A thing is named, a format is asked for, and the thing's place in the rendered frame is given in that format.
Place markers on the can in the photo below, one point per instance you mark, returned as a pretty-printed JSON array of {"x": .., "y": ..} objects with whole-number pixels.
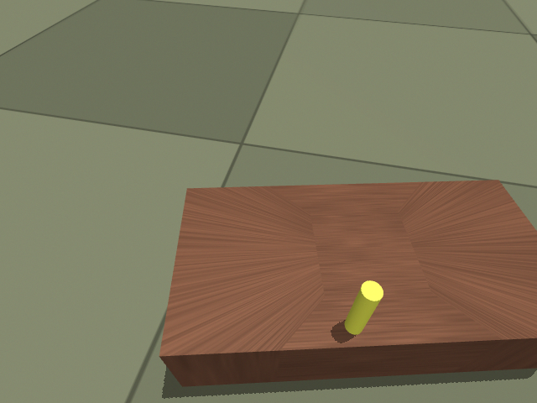
[{"x": 367, "y": 300}]

